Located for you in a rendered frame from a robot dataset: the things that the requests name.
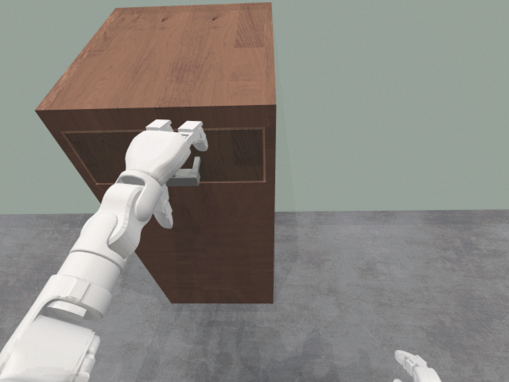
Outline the left robot forearm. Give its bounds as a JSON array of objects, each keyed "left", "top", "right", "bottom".
[{"left": 0, "top": 170, "right": 162, "bottom": 375}]

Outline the right robot hand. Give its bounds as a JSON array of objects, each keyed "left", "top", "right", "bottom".
[{"left": 393, "top": 350, "right": 441, "bottom": 382}]

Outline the robot left upper arm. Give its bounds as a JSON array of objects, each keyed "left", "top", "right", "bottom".
[{"left": 0, "top": 315, "right": 100, "bottom": 382}]

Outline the drawer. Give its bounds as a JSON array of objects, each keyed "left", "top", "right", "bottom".
[{"left": 64, "top": 127, "right": 263, "bottom": 183}]

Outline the left robot hand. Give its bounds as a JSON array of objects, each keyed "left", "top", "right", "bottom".
[{"left": 126, "top": 119, "right": 208, "bottom": 228}]

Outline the cabinet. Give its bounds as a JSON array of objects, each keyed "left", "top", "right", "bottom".
[{"left": 34, "top": 2, "right": 276, "bottom": 304}]

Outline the handle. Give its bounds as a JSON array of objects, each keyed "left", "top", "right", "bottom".
[{"left": 165, "top": 157, "right": 200, "bottom": 186}]

